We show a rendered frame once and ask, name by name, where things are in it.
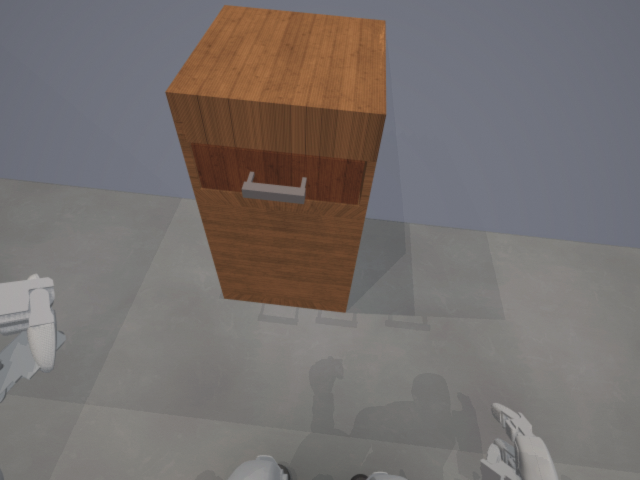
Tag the left robot shin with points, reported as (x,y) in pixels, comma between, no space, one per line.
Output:
(268,458)

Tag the left robot hand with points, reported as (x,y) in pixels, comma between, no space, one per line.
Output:
(26,308)

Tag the left robot thigh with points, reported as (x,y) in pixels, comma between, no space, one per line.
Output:
(258,470)

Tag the drawer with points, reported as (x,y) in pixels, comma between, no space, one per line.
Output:
(328,179)

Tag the handle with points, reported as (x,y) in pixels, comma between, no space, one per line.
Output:
(274,192)

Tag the cabinet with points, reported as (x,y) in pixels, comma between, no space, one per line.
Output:
(290,82)

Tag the right robot hand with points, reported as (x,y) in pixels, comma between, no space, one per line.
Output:
(529,459)

